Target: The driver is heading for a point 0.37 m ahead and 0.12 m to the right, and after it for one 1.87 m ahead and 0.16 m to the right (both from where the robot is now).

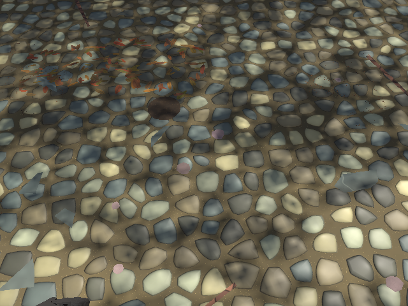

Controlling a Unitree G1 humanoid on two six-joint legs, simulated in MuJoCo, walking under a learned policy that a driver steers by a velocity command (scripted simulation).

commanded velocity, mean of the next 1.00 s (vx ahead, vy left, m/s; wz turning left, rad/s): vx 0.22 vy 0.00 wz -0.45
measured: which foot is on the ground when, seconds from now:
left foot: down 0.00-0.06, up 0.08-0.50, down 0.52-0.94, up 0.96-1.00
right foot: up 0.00-0.04, down 0.06-0.52, up 0.54-0.88, down 0.90-1.00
